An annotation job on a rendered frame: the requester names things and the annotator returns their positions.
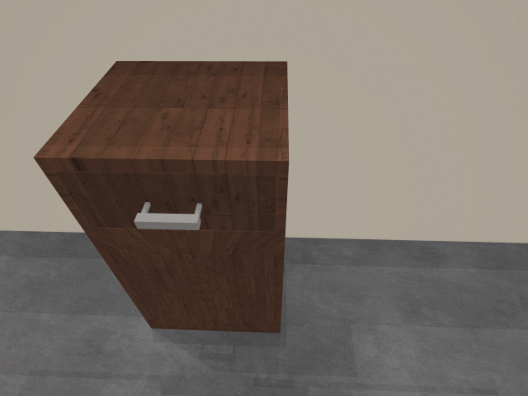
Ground cabinet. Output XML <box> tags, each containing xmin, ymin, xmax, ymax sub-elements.
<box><xmin>34</xmin><ymin>61</ymin><xmax>289</xmax><ymax>333</ymax></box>

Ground drawer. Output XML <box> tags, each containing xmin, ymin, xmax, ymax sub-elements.
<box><xmin>55</xmin><ymin>171</ymin><xmax>276</xmax><ymax>231</ymax></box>

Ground handle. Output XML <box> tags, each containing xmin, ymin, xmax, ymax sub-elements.
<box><xmin>134</xmin><ymin>202</ymin><xmax>202</xmax><ymax>230</ymax></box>

